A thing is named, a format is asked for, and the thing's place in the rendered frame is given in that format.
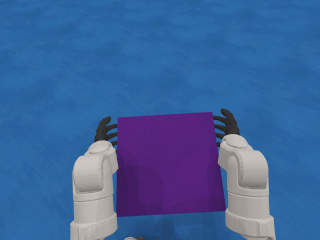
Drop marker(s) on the robot right forearm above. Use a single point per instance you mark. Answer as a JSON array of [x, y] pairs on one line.
[[248, 212]]

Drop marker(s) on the robot left forearm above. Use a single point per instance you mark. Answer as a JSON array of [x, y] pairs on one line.
[[92, 186]]

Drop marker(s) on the left robot hand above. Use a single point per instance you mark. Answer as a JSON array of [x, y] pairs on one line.
[[101, 132]]

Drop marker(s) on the carton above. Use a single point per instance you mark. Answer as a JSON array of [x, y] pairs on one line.
[[168, 164]]

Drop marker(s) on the right robot hand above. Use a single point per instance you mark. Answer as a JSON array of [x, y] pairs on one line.
[[229, 121]]

